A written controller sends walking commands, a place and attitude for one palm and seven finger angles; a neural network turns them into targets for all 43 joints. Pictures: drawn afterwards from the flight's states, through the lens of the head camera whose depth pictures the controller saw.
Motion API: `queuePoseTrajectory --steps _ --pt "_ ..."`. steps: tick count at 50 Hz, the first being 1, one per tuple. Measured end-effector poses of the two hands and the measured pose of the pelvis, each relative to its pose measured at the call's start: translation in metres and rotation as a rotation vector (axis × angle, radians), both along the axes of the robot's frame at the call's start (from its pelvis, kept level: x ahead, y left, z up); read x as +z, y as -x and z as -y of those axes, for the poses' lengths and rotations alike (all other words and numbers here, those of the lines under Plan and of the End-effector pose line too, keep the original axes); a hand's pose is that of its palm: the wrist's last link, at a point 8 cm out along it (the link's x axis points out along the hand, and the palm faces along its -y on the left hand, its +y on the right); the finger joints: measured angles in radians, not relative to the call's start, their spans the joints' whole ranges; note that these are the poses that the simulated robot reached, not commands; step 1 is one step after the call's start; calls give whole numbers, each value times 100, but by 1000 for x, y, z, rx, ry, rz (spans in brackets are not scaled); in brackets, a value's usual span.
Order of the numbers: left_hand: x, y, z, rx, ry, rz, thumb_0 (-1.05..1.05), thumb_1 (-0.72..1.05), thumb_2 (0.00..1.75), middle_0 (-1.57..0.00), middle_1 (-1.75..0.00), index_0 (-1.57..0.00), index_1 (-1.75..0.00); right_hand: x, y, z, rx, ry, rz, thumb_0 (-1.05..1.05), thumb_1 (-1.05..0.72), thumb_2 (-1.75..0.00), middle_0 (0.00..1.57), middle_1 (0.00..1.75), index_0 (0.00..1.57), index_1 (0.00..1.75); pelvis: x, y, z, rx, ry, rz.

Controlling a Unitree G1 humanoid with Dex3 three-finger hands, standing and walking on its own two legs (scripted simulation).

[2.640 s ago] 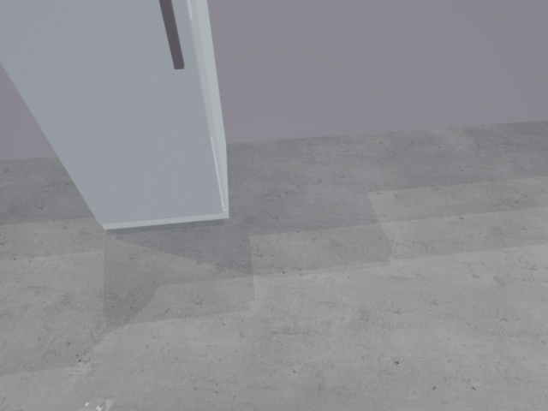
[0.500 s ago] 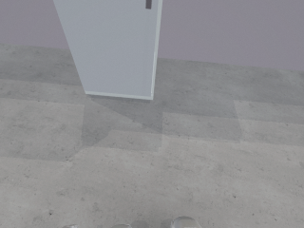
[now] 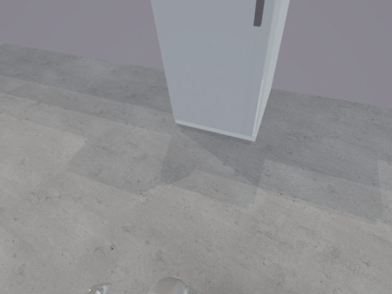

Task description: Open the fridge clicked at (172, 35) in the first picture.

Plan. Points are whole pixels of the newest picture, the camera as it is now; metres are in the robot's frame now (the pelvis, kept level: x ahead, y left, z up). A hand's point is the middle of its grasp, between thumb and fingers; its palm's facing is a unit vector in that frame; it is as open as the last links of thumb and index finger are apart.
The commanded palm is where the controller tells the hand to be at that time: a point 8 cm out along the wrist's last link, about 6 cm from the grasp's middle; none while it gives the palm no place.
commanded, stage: walk to a spot facing it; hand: right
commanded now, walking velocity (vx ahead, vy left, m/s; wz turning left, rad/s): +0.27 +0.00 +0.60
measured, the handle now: out of the picture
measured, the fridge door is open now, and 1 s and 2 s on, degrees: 0 0 0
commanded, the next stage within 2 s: turn to face it in 1.14 s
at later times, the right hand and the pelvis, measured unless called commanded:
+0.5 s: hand (240, 259) +0.23 -0.08 -0.16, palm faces -0.33 +0.92 -0.21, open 7.4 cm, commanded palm none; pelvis +0.09 +0.07 -0.01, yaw +18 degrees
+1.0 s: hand (229, 186) +0.44 -0.07 -0.17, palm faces -0.46 +0.87 -0.16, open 7.4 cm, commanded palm none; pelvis +0.31 +0.08 +0.00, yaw +33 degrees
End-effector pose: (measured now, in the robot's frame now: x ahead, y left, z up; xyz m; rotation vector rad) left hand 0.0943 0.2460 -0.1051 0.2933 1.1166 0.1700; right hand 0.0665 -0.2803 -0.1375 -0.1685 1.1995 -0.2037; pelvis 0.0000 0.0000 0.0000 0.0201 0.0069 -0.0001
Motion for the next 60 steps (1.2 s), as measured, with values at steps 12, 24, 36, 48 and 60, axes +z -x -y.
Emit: queuePoseTrajectory --steps 12,24,36,48,60 --pt "-22 131 -15 319 70 -203 1 90 90 -20 -30 -20 -30 8 -101 -67 293 -44 4 1 -91 -90 20 30 19 30 0 -22 -17 195 3 -7" --pt "-36 119 -68 462 102 -270 1 91 90 -20 -30 -19 -30 7 -175 -150 422 -29 71 0 -90 -90 20 30 20 30 -7 -81 -70 312 10 9" --pt "-18 -110 -91 371 57 82 1 91 90 -20 -30 -19 -30 -29 -183 -123 364 -49 -227 1 -90 -90 21 30 20 30 -17 -194 -71 405 -20 8" --pt "-8 -122 -56 614 49 -17 -1 94 90 -20 -30 -20 -30 -13 -364 -149 504 -59 -132 1 -91 -90 20 30 20 30 2 -296 -74 550 -17 25" --pt "-28 -78 -13 884 203 -296 0 91 90 -20 -30 -19 -30 -5 -524 -284 755 -84 -10 1 -91 -90 20 30 19 30 -4 -367 -123 682 2 31"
